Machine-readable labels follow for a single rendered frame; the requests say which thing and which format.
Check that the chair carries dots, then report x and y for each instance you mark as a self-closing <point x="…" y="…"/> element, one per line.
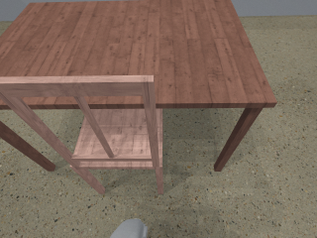
<point x="109" y="139"/>

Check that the table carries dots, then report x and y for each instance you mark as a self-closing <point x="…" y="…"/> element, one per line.
<point x="197" y="50"/>

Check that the robot left thigh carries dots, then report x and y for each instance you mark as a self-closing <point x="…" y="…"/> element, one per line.
<point x="131" y="228"/>

